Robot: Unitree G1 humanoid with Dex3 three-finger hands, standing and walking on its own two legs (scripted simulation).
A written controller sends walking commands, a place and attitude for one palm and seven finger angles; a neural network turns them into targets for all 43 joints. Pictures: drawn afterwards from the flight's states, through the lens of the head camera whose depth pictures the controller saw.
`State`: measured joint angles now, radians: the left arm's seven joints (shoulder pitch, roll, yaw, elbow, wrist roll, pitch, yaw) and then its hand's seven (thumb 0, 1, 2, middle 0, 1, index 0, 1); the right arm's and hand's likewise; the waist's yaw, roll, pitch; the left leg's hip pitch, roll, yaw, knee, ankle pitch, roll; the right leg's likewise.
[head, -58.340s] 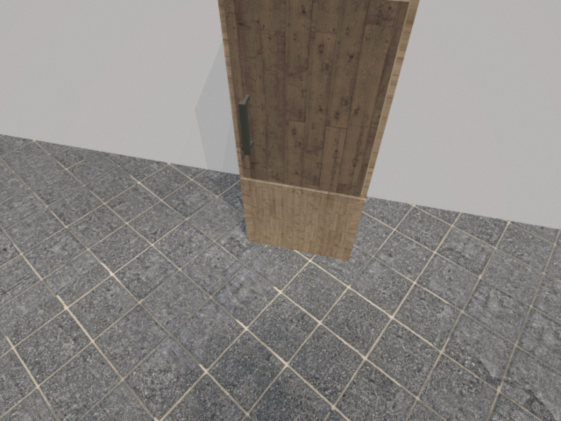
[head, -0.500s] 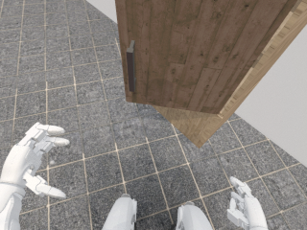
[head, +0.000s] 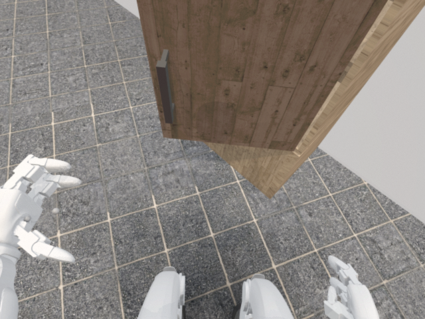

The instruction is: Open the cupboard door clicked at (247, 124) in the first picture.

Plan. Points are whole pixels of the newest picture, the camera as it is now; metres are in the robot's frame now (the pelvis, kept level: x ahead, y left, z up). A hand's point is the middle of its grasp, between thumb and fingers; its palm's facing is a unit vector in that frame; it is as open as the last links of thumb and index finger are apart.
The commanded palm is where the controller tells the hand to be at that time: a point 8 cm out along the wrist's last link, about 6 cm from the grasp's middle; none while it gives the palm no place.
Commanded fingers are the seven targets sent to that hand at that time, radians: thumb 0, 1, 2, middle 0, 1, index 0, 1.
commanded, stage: raise the hand with hooked fingers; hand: left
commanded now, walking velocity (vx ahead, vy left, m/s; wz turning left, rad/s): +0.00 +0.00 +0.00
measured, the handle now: (167, 89) +0.59 +0.14 +0.01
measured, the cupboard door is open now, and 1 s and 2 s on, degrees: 39 39 39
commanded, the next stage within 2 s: move the hooked fingers beside the handle in 0.20 s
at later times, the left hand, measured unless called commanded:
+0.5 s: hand (67, 199) +0.30 +0.27 +0.03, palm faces -0.06 -1.00 -0.05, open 14.0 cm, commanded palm +0.30 +0.31 +0.04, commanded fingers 0.00 -0.50 0.30 -0.30 -1.20 -0.30 -1.20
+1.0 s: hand (94, 157) +0.39 +0.25 +0.02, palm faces -0.08 -1.00 -0.04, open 14.0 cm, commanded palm +0.38 +0.30 +0.03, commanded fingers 0.00 -0.50 0.30 -0.30 -1.20 -0.30 -1.20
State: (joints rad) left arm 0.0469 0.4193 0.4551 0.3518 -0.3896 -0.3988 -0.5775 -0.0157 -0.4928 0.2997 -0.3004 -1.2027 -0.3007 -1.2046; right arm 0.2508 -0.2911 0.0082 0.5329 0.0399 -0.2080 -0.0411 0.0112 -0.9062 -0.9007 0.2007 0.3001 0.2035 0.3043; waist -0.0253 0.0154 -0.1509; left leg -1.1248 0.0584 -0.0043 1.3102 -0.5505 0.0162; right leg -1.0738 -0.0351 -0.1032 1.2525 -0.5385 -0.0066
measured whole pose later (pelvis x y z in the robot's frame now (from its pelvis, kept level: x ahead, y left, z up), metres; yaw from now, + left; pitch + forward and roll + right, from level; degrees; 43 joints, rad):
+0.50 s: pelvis +0.00 +0.00 -0.01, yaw +0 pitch +21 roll -4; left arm -0.10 0.43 0.42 0.45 -0.35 -0.39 -0.58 -0.02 -0.50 0.30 -0.30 -1.20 -0.30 -1.21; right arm 0.23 -0.29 0.03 0.55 0.04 -0.21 -0.07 0.01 -0.91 -0.90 0.20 0.30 0.20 0.30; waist -0.02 0.01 -0.14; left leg -1.17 0.05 -0.02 1.34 -0.55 0.02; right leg -1.11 -0.04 -0.11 1.28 -0.54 -0.01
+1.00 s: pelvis +0.00 +0.01 -0.01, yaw -1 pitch +25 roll -4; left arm -0.38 0.45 0.42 0.66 -0.25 -0.40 -0.50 -0.02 -0.49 0.30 -0.30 -1.20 -0.30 -1.20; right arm 0.26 -0.28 0.02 0.60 0.02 -0.12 -0.04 0.01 -0.91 -0.90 0.20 0.30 0.20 0.30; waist -0.07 0.01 -0.15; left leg -1.22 0.06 0.00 1.35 -0.56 0.03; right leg -1.17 -0.04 -0.09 1.28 -0.54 0.01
